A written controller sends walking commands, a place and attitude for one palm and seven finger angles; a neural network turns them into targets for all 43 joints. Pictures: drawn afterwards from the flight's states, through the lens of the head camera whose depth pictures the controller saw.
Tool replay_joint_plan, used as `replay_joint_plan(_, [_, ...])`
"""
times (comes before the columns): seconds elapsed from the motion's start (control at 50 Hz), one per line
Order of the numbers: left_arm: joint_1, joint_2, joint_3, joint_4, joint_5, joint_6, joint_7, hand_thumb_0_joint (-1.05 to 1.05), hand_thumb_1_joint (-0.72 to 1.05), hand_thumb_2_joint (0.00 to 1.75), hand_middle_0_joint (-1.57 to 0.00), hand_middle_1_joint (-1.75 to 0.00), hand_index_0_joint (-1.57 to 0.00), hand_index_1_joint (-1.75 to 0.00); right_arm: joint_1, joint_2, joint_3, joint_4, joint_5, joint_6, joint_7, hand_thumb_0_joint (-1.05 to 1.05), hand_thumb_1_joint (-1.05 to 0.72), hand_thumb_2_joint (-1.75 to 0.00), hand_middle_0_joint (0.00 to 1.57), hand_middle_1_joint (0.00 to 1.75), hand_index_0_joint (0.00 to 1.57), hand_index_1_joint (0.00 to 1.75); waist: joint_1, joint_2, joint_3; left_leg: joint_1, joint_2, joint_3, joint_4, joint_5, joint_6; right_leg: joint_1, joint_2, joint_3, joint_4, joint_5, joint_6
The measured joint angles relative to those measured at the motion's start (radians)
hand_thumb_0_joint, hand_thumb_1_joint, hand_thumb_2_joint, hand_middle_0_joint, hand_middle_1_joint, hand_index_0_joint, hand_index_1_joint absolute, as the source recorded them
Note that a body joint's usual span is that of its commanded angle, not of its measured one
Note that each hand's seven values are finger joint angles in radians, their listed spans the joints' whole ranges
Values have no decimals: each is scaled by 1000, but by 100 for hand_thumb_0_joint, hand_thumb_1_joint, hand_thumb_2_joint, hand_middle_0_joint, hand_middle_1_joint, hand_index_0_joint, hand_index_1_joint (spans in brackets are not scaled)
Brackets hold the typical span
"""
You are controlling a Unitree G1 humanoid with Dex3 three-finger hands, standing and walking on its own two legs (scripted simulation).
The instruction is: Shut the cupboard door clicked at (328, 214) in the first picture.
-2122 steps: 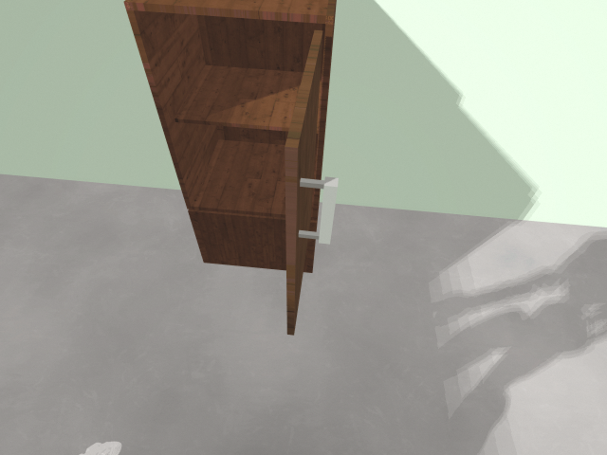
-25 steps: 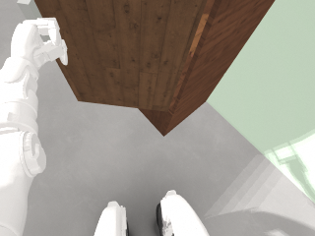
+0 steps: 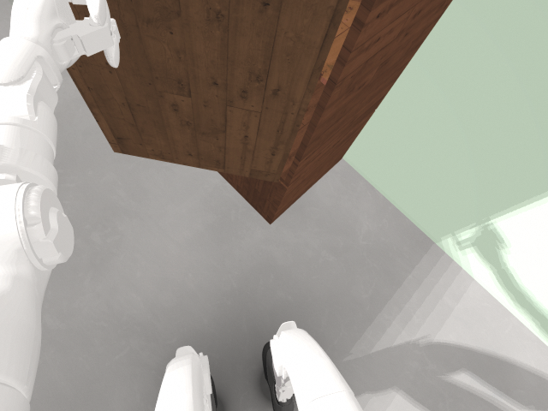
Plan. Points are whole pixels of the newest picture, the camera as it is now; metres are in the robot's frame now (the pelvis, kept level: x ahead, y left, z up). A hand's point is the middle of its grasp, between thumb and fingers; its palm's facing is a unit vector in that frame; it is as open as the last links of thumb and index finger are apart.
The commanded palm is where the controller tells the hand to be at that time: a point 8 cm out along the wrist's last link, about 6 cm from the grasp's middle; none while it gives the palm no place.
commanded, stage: push the door shut along its arc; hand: left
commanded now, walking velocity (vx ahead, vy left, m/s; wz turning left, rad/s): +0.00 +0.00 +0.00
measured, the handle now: out of the picture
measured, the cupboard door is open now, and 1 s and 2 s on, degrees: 37 33 33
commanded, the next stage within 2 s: pull the fist back off the door in 0.16 s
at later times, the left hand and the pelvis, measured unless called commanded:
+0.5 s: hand (131, 21) +0.61 +0.10 +0.10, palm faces +0.08 -1.00 -0.03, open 3.0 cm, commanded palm +0.58 +0.13 +0.10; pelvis +0.01 -0.01 +0.00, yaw +0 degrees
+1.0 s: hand (133, 73) +0.53 +0.10 +0.10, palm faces +0.05 -1.00 -0.01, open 3.1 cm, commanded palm +0.50 +0.14 +0.10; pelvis +0.01 -0.02 +0.02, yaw +2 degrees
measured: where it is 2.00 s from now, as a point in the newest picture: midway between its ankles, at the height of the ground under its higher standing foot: (244, 408)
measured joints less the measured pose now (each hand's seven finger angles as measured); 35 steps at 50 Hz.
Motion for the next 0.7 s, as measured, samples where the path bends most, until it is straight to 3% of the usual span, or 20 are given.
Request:
replay_joint_plan(0.12, [-42, 41, 22, 13, 29, 14, -5, 2, 90, 90, -130, -150, -130, -150, 11, 3, 4, -12, -5, 2, -1, 0, -90, -90, 20, 30, 20, 30, -29, 8, 3, -26, 8, 7, 16, -12, -1, -33, 8, 7, 18, -8, -2])
replay_joint_plan(0.28, [-104, 86, 3, 29, 42, 49, -35, -1, 88, 91, -130, -150, -130, -150, 32, 13, 10, 5, -7, 4, -5, 0, -90, -90, 20, 30, 20, 30, -39, 11, 14, -55, 12, 1, 29, -18, -8, -63, 12, 1, 34, -15, -9])
replay_joint_plan(0.32, [-99, 58, 64, 16, 27, 65, 37, 0, 85, 90, -130, -150, -130, -150, 50, 13, 5, -5, -18, 5, 4, 0, -90, -90, 20, 30, 20, 30, -30, 19, 5, -66, 14, -4, 28, -17, -11, -70, 14, -4, 29, -13, -10])
replay_joint_plan(0.36, [-73, 11, 112, -19, 9, 68, 177, 1, 83, 89, -130, -150, -130, -150, 69, 17, -1, -17, -34, 7, 28, 0, -91, -90, 20, 30, 20, 30, -19, 20, -3, -63, 15, -4, 18, -13, -14, -68, 14, -3, 20, -10, -11])
replay_joint_plan(0.42, [-11, -76, 124, -88, 53, 23, 367, 1, 83, 90, -130, -150, -129, -150, 89, 25, -9, -32, -60, 12, 72, 0, -91, -90, 20, 30, 20, 29, -4, 19, -15, -46, 15, 1, -3, -6, -17, -55, 14, 1, 6, -6, -13])
replay_joint_plan(0.46, [29, -112, 111, -104, 90, -8, 446, 1, 84, 90, -130, -150, -129, -150, 91, 32, -14, -34, -68, 22, 94, 0, -91, -90, 20, 30, 20, 30, -1, 17, -16, -25, 14, 3, -18, -2, -20, -37, 14, 4, -4, -5, -15])
replay_joint_plan(0.52, [77, -143, 104, -101, 114, -34, 475, 1, 86, 90, -130, -150, -129, -150, 84, 40, -19, -31, -66, 40, 106, 0, -91, -90, 20, 30, 20, 30, 0, 15, -16, 14, 14, 7, -46, 5, -22, -3, 14, 9, -23, 0, -18])
replay_joint_plan(0.7, [192, -177, 111, -78, 71, -121, 448, 2, 89, 90, -130, -150, -130, -150, 71, 26, -35, -32, -42, 51, 93, 0, -91, -90, 20, 30, 20, 30, 29, 11, -17, 143, 15, 24, -132, 29, -27, 112, 17, 26, -88, 16, -24])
